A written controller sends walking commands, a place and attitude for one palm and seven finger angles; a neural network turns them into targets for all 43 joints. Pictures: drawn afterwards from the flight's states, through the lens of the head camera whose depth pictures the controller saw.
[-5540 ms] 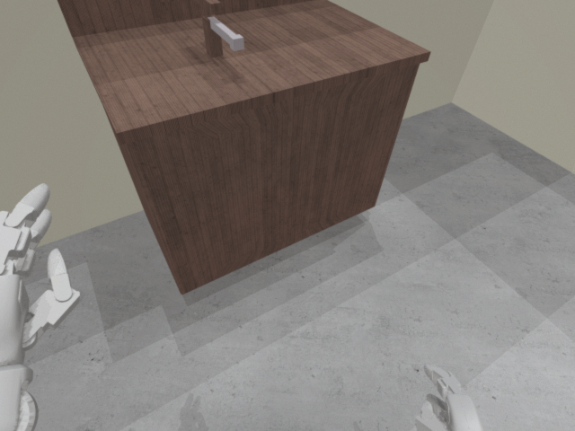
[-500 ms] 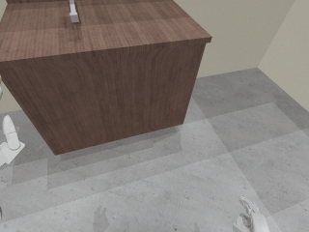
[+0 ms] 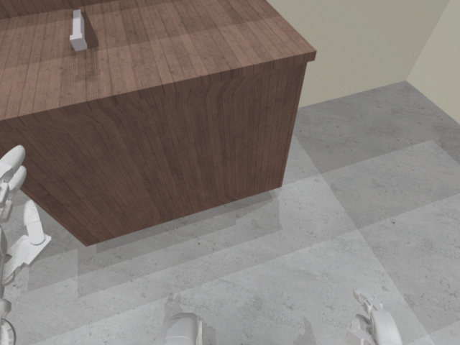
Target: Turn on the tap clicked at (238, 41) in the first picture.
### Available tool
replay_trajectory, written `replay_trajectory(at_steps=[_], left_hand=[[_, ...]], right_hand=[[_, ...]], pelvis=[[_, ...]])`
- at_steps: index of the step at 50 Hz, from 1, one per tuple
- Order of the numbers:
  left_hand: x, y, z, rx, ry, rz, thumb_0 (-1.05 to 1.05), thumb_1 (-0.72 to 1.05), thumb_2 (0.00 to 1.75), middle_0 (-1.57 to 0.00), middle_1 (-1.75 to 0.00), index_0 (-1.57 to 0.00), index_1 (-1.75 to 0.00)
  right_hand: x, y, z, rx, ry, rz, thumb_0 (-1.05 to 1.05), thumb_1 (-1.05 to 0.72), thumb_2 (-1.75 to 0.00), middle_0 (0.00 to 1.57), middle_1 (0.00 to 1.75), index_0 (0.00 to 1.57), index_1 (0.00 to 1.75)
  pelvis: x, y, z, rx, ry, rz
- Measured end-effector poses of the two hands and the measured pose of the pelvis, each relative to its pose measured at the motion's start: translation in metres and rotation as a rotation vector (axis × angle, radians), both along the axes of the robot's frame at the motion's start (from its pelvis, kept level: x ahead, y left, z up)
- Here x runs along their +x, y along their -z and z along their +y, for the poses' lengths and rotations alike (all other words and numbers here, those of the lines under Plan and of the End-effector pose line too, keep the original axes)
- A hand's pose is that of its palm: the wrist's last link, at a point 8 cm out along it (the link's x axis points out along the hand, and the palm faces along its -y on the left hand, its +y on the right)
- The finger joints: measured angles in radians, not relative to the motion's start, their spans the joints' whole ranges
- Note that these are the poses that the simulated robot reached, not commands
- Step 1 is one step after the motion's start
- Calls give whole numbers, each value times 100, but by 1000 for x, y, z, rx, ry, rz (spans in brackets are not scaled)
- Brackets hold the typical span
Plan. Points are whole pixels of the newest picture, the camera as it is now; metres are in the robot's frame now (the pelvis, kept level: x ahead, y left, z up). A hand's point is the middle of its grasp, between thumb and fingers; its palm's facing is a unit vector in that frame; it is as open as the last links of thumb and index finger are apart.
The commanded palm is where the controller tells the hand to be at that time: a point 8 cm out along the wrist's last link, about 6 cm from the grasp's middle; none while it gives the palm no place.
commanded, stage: take the last steps up to it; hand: left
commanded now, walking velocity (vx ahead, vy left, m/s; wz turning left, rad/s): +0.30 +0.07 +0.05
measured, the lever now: (78, 42) +0.74 +0.40 +0.13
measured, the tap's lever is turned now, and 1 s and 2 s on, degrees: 0 0 0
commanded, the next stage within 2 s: come to a stop and stand still in 1.36 s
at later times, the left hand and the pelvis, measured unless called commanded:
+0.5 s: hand (46, 155) +0.33 +0.26 +0.19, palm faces +0.37 -0.84 -0.40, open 7.4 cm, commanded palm +0.27 +0.31 +0.18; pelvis +0.11 +0.04 +0.00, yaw -1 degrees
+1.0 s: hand (108, 108) +0.42 +0.21 +0.19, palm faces +0.34 -0.79 -0.51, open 7.4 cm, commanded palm +0.37 +0.26 +0.18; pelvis +0.20 -0.02 +0.01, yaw +0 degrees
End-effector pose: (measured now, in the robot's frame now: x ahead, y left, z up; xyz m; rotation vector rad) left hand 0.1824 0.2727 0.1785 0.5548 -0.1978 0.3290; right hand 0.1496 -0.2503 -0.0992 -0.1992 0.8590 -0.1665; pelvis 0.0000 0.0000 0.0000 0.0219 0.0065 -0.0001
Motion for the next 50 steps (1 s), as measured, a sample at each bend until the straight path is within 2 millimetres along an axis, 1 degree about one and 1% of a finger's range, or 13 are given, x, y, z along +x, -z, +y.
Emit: replay_trajectory(at_steps=[4,8,14,18,22,25,30,34,37,40,44,47,50], left_hand=[[15,-7,-1,9,33,-19,1,88,89,-22,-30,-22,-30],[32,-22,10,36,51,-98,1,88,89,-22,-30,-22,-30],[68,-20,43,28,37,-236,1,88,89,-21,-30,-22,-30],[95,-12,55,-15,19,-214,1,88,89,-21,-30,-21,-30],[103,-17,45,-35,51,-191,1,89,89,-21,-30,-21,-30],[104,-26,31,-16,82,-181,2,89,89,-21,-30,-21,-30],[115,-34,21,53,33,-148,1,88,89,-21,-30,-21,-30],[134,-22,12,71,-44,-119,1,88,89,-21,-30,-21,-30],[152,-9,-4,1,-54,-97,1,89,89,-21,-30,-21,-30],[169,-4,-20,-46,-19,-75,1,88,89,-21,-30,-21,-30],[186,-12,-33,-8,43,-52,1,88,89,-21,-30,-22,-30],[195,-23,-33,44,70,-61,1,88,89,-22,-30,-22,-30],[203,-31,-27,74,68,-81,1,88,89,-22,-30,-22,-30]], right_hand=[[17,-14,-12,-63,1,-3,1,-91,-90,19,30,19,30],[38,-22,-6,-96,2,-19,1,-91,-90,19,30,19,30],[78,-17,31,-79,30,-97,1,-91,-90,19,30,19,30],[97,-18,69,9,-3,-120,1,-91,-90,19,30,19,30],[107,-21,94,79,-45,-120,1,-90,-90,20,30,20,30],[113,-19,100,104,-69,-107,1,-90,-90,20,30,20,30],[125,-8,84,116,-72,-71,1,-90,-90,20,30,20,30],[142,11,52,113,-56,-68,1,-90,-90,20,30,20,30],[154,18,24,78,-45,-41,1,-90,-90,20,30,20,30],[164,9,-2,35,-23,-26,1,-90,-90,20,30,20,30],[176,-7,-28,-17,19,-32,1,-90,-90,20,30,20,30],[185,-16,-37,-43,34,-33,1,-91,-90,19,30,19,30],[196,-19,-37,-56,37,-33,1,-91,-90,19,30,19,30]], pelvis=[[17,-4,3,5,-7,5],[39,-2,14,2,-4,2],[74,15,38,2,15,-26],[85,10,41,-17,5,-27],[97,3,39,-30,15,-14],[108,-2,36,-36,13,-7],[128,-3,21,-32,12,0],[146,9,1,-15,11,-6],[155,11,-7,-13,0,-18],[165,5,-14,6,2,-18],[180,-3,-20,17,1,-3],[191,-6,-21,22,0,5],[204,-6,-18,20,3,5]])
